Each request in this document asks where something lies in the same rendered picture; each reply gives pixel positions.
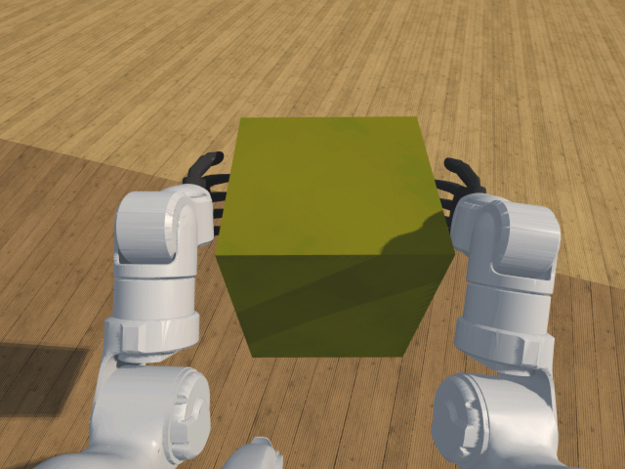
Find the right robot upper arm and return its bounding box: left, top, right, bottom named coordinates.
left=431, top=372, right=585, bottom=469

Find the right robot forearm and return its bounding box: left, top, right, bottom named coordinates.
left=450, top=192, right=561, bottom=451

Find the carton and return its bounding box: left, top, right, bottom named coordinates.
left=215, top=116, right=455, bottom=358

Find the left robot upper arm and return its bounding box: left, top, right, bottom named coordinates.
left=33, top=365, right=211, bottom=469

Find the left robot thigh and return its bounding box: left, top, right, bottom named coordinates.
left=221, top=444, right=283, bottom=469

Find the right robot hand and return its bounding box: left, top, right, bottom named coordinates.
left=435, top=157, right=486, bottom=233

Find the left robot hand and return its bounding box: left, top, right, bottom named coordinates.
left=182, top=151, right=230, bottom=235

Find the left robot forearm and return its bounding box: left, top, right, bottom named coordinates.
left=89, top=184, right=214, bottom=440

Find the robot left shin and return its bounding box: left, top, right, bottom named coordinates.
left=251, top=437, right=272, bottom=447

